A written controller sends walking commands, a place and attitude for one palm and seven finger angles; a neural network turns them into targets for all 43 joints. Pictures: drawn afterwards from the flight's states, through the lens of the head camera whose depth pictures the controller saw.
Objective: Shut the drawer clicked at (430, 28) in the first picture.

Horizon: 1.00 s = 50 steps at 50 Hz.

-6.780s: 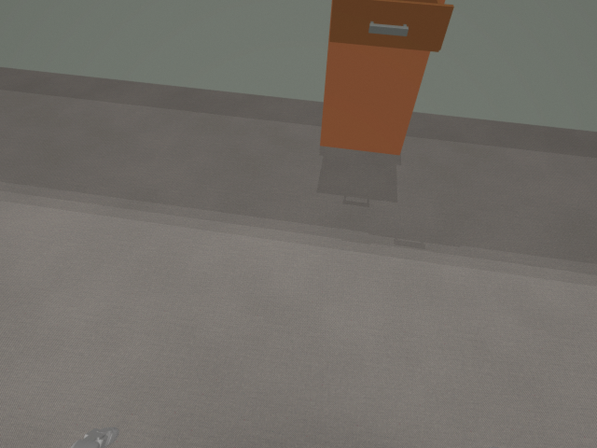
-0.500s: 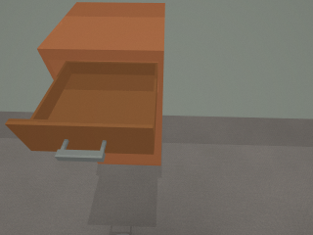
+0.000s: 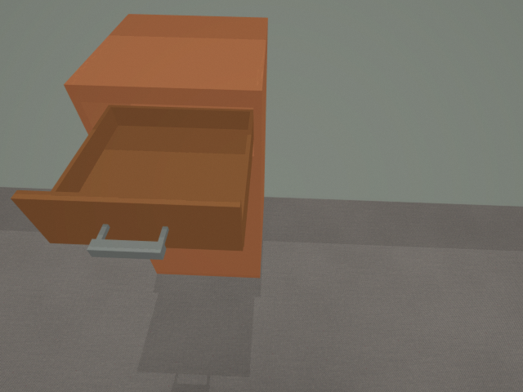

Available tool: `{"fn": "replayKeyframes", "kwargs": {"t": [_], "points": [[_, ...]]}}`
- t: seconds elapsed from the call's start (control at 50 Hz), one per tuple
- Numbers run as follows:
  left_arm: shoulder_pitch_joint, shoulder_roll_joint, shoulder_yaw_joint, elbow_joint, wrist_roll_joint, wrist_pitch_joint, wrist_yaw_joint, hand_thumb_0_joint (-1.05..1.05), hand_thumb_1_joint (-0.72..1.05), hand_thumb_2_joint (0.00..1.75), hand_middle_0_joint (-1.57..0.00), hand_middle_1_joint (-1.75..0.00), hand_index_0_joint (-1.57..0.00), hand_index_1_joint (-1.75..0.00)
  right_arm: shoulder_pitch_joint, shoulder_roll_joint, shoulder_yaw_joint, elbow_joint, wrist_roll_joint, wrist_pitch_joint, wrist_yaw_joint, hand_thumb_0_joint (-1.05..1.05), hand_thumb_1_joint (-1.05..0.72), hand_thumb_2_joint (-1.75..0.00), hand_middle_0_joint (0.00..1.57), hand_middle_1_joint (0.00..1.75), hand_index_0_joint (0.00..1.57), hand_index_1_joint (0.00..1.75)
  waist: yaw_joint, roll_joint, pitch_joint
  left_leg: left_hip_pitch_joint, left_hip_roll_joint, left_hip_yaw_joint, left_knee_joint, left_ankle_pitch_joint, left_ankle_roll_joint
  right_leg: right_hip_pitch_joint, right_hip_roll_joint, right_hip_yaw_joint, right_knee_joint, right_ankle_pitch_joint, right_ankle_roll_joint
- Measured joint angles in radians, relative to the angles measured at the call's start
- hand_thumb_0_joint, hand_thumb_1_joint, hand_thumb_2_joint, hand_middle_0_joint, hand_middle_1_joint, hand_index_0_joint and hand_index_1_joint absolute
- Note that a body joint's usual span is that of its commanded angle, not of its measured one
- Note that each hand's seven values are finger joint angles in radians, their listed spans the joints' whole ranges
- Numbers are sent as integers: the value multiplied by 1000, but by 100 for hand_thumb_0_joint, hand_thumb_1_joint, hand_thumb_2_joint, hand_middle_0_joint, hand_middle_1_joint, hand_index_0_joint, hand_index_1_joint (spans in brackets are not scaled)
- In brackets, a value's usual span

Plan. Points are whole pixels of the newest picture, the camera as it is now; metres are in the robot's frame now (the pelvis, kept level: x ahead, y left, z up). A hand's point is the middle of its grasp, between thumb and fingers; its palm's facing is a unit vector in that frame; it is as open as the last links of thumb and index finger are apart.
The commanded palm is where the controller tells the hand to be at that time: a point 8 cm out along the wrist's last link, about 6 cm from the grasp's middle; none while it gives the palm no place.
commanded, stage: come to a stop and stand still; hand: left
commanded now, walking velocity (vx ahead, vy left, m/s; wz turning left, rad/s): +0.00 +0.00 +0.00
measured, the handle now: (131, 239) +0.36 +0.27 -0.01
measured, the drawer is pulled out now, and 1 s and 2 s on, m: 0.30 0.30 0.30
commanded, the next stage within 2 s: look again from close up in 0.04 s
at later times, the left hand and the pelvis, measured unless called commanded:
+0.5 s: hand out of the picture +0.01 +0.20 -0.17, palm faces +0.03 -0.98 -0.22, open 7.3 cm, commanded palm none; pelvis +0.00 +0.03 +0.00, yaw +0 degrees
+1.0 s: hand out of the picture +0.00 +0.19 -0.18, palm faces +0.04 -0.98 -0.17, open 7.3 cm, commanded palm none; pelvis +0.03 +0.03 -0.01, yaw +0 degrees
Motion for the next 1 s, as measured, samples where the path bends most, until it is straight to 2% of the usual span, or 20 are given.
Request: {"fn": "replayKeyframes", "kwargs": {"t": [0.14, 0.2, 0.24, 0.38, 0.54, 0.82, 1.0], "points": [[44, -29, -3, 11, 4, -1, 0, 0, 91, 90, -20, -30, -20, -30, 1, 2, 0, -18, -1, -4, 1, 1, -91, -89, 19, 30, 19, 30, 2, 3, -9, -9, -1, 6, -2, 6, 3, -11, 0, 6, -3, 8, 2], [65, -46, -17, -3, 12, -25, 14, 0, 91, 90, -20, -30, -20, -30, 1, -18, -1, -52, -1, -4, 13, 1, -91, -89, 19, 30, 19, 30, -3, 26, -6, -71, 11, -4, 96, -50, 13, -38, 8, -4, 22, 4, 3], [80, -52, -20, -10, 14, -30, 11, 0, 91, 90, -20, -30, -20, -30, 10, -30, -3, -76, -3, -13, 15, 1, -91, -89, 19, 30, 19, 30, -11, 34, -12, -87, 6, -8, 127, -42, 16, -57, 3, -4, 63, -17, 4], [77, -34, -22, -27, 10, -23, 4, 0, 91, 90, -20, -30, -20, -30, 37, -33, 12, -104, -4, -30, 13, 1, -91, -89, 19, 30, 19, 30, -11, 29, -41, -60, -31, 10, 111, -56, 35, -58, -34, 15, 104, -46, 28], [49, -6, -21, -45, 5, -28, 3, 0, 91, 90, -20, -30, -20, -30, 32, -31, 29, -79, -3, -36, 13, 1, -92, -89, 19, 30, 19, 30, -5, 25, -32, -27, -49, 18, 62, -36, 46, -40, -50, 25, 84, -39, 40], [44, -12, -24, -26, 5, -24, 2, 0, 92, 90, -20, -30, -20, -30, 3, -42, 33, -39, -1, -35, 9, 1, -91, -89, 19, 30, 19, 30, -3, 10, 0, -4, -49, 23, 39, -35, 46, -22, -48, 30, 69, -41, 42], [91, -27, -9, -30, 14, -20, -9, 0, 91, 90, -20, -30, -20, -30, 32, -44, 26, -39, -11, -19, 17, 1, -91, -89, 19, 30, 19, 30, 4, 3, -8, -32, -42, 14, 133, -112, 48, -36, -45, 21, 138, -110, 38]]}}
